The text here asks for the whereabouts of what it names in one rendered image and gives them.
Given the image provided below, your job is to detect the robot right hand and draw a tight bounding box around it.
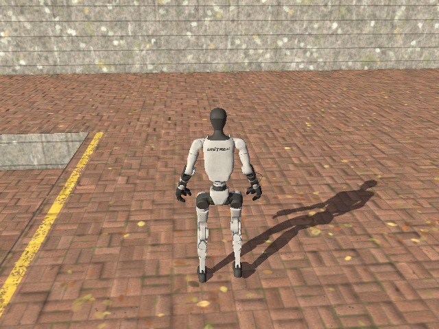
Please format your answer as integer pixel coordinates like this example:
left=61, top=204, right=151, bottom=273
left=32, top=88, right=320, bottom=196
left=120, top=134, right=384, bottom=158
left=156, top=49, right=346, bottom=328
left=246, top=186, right=262, bottom=201

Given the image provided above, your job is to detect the robot right forearm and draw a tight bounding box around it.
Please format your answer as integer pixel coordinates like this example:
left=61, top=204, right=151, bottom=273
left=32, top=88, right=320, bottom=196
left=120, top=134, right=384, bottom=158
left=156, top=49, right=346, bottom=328
left=246, top=164, right=260, bottom=189

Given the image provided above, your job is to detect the robot left upper arm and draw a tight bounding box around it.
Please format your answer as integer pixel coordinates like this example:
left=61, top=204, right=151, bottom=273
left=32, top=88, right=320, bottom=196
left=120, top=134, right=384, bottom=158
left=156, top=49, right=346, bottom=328
left=185, top=138, right=204, bottom=175

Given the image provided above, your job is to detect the robot right upper arm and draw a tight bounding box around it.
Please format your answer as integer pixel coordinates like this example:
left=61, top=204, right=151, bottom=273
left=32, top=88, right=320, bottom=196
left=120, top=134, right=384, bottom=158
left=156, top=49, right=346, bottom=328
left=233, top=138, right=253, bottom=175

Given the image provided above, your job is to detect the robot left shin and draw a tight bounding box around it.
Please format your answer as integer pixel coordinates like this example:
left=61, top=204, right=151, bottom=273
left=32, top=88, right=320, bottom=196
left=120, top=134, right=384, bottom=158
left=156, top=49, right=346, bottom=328
left=198, top=228, right=207, bottom=273

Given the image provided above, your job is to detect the robot left thigh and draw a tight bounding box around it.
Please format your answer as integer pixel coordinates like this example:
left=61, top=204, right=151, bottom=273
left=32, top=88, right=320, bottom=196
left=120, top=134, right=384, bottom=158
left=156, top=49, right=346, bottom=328
left=196, top=191, right=210, bottom=241

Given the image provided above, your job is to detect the robot left hand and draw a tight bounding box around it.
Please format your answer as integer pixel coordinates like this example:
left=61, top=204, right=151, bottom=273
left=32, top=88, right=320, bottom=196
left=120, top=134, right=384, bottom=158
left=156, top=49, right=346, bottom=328
left=176, top=187, right=191, bottom=202

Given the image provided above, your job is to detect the robot left forearm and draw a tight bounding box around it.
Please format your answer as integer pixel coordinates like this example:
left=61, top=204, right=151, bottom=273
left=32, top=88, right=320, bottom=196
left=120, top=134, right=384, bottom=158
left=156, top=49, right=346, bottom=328
left=178, top=165, right=191, bottom=190

